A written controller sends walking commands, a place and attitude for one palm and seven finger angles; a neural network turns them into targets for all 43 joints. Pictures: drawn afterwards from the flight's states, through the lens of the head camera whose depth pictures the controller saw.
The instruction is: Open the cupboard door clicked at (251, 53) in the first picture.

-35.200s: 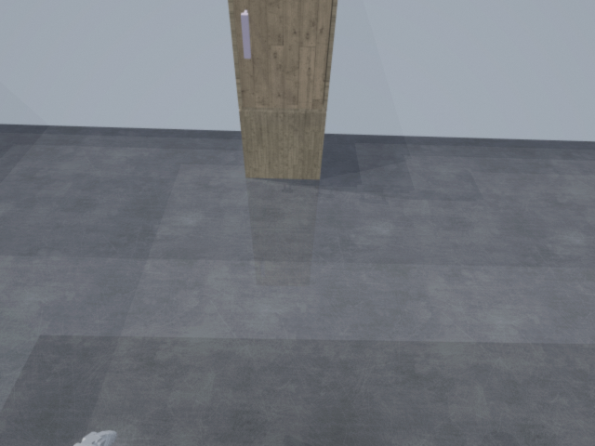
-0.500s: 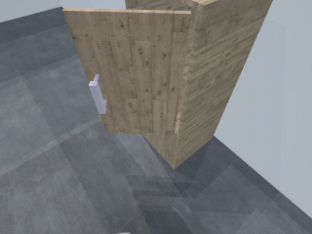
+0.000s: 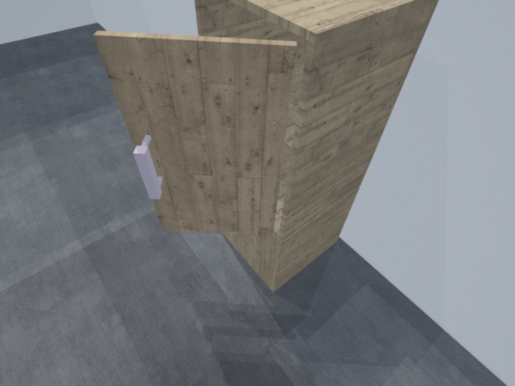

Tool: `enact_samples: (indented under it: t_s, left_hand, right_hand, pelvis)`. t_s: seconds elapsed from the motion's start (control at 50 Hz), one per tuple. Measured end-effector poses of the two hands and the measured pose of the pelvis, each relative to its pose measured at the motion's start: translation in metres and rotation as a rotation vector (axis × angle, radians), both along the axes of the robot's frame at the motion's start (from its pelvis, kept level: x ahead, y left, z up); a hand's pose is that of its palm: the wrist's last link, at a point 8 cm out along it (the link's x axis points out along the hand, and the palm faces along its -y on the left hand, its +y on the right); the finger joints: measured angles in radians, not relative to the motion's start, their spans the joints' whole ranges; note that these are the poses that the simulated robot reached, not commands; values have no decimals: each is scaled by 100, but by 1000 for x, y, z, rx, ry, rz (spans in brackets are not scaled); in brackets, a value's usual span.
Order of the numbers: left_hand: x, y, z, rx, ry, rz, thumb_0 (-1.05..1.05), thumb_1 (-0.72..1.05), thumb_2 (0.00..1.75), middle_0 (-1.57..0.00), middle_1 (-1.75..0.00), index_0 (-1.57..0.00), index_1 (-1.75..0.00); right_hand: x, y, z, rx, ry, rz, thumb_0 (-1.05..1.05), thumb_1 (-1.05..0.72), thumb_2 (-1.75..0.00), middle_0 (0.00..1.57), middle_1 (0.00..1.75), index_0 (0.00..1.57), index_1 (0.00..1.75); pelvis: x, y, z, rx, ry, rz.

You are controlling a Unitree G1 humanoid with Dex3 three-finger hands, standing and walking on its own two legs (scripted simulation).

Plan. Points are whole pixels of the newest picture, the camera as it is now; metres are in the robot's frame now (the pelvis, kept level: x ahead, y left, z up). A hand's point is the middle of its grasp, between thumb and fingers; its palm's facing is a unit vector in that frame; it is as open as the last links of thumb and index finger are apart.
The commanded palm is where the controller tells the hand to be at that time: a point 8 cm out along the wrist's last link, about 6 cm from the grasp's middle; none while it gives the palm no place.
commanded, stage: look again from close up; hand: left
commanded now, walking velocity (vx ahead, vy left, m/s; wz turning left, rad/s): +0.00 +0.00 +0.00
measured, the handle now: (151, 167) +0.57 +0.28 -0.04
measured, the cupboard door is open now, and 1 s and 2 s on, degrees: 48 48 48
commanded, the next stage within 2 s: shuffle to correct the standing spot in 0.54 s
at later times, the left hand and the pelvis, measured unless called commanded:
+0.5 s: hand out of the picture -0.02 +0.20 -0.18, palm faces +0.03 -0.98 -0.18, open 7.3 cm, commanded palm none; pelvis -0.03 +0.02 +0.00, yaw +0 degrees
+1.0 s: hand out of the picture -0.06 +0.22 -0.20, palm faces +0.08 -0.99 -0.14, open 7.4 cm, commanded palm none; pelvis -0.02 +0.06 -0.01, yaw +0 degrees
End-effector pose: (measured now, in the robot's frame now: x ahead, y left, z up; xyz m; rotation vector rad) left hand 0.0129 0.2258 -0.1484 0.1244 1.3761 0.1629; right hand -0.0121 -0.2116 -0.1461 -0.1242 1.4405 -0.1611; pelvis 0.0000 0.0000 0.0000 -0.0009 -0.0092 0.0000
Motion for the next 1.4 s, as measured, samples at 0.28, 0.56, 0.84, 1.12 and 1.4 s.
enact_samples:
  t_s: [0.28, 0.56, 0.84, 1.12, 1.4]
  left_hand:
    - [-29, 0, -5, -4, 11, -27, 0, 92, 90, -20, -30, -20, -30]
    - [-45, 22, -3, 1, -38, -18, 0, 91, 90, -20, -30, -20, -30]
    - [-78, 22, -10, -27, 18, 33, 0, 91, 90, -20, -30, -20, -30]
    - [-27, 49, -7, -43, 9, 2, 0, 91, 90, -20, -30, -19, -30]
    - [39, 63, 1, 32, -95, -22, 1, 95, 90, -20, -30, -20, -30]
  right_hand:
    - [20, -1, -3, -26, -148, 6, 1, -92, -90, 20, 30, 20, 30]
    - [-7, 14, 2, -20, -145, 35, 0, -92, -90, 20, 30, 20, 30]
    - [-47, 27, -3, -5, -24, 32, 0, -91, -90, 20, 30, 20, 30]
    - [-44, 64, 6, -10, -2, -17, 0, -91, -90, 20, 30, 20, 30]
    - [7, 80, -8, 31, -32, -16, 1, -92, -90, 20, 30, 20, 30]
  pelvis:
    - [-9, 14, -7, -3, -22, -8]
    - [-31, 27, -4, 1, -32, 1]
    - [-34, 35, -9, -6, -25, 15]
    - [-3, 63, -5, -11, -9, 1]
    - [15, 64, -6, 10, -16, -3]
